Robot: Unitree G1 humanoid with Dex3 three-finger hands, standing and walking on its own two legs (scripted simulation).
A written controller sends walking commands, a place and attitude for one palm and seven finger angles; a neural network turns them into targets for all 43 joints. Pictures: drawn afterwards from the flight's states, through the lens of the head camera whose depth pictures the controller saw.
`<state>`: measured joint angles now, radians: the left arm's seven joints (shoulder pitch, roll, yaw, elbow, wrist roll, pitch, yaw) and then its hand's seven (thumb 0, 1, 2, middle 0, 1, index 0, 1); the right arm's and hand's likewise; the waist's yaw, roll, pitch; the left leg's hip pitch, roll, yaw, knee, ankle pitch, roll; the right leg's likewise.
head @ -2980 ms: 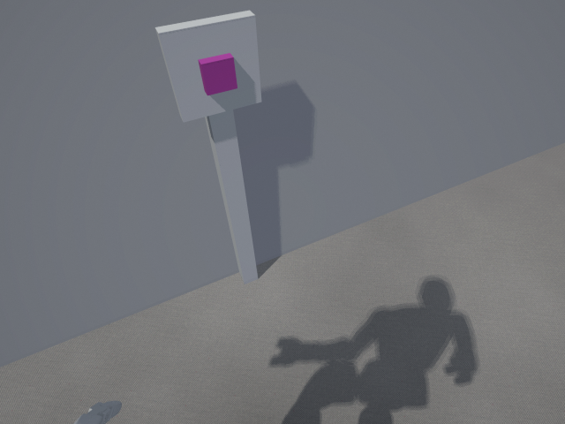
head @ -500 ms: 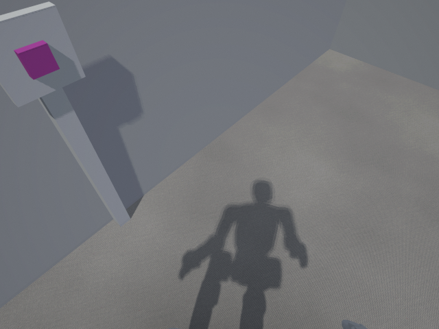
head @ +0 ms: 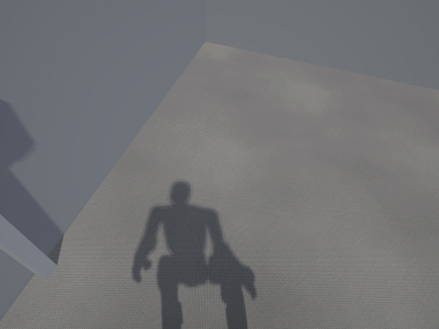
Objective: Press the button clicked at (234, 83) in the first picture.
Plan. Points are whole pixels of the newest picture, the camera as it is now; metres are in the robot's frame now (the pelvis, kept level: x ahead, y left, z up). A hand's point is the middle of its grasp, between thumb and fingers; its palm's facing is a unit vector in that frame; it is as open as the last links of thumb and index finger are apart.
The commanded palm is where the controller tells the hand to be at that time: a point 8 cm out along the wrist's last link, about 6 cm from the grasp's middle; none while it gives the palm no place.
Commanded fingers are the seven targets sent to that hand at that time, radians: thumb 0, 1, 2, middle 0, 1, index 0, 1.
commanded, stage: walk to a spot facing it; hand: left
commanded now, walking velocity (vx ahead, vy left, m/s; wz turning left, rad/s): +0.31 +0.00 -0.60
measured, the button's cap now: out of the picture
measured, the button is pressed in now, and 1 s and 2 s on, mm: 0 0 0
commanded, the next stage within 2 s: turn to face it in 1.14 s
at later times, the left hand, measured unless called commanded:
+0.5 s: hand out of the picture +0.15 +0.10 -0.17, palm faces -0.17 -0.97 -0.19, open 7.4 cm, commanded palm none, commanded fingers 0.00 0.90 0.90 -0.20 -0.30 -0.20 -0.30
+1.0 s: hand (186, 205) +0.46 +0.10 -0.18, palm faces -0.29 -0.94 -0.16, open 7.4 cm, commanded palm none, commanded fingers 0.00 0.90 0.90 -0.20 -0.30 -0.20 -0.30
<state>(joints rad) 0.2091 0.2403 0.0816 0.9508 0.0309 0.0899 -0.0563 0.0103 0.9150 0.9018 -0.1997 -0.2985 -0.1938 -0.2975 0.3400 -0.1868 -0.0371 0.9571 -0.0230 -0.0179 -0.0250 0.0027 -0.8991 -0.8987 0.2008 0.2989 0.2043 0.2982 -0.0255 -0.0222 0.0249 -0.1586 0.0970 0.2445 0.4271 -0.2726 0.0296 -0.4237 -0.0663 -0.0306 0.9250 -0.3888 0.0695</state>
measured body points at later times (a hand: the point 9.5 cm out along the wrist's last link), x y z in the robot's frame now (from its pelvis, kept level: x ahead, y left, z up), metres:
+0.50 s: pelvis +0.13 -0.08 -0.01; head +0.14 -0.09 +0.44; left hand +0.16 +0.15 -0.16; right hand +0.16 -0.33 -0.15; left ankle +0.26 +0.04 -0.68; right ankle +0.02 -0.15 -0.75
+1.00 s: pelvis +0.35 -0.06 +0.00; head +0.35 -0.04 +0.45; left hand +0.47 +0.15 -0.16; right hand +0.26 -0.28 -0.14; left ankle +0.36 -0.01 -0.75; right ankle +0.35 -0.23 -0.64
